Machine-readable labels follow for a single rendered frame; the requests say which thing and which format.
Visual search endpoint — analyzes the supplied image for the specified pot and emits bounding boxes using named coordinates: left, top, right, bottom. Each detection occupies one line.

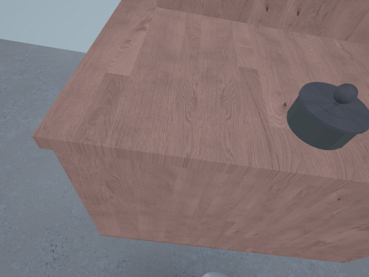
left=287, top=96, right=356, bottom=150

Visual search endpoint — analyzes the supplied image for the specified knob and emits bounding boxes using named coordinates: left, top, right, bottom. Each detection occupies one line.
left=333, top=84, right=358, bottom=104

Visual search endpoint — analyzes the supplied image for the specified lid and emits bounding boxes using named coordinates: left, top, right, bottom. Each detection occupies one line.
left=299, top=82, right=369, bottom=134

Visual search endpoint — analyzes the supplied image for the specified table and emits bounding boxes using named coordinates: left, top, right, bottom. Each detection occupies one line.
left=32, top=0, right=369, bottom=263

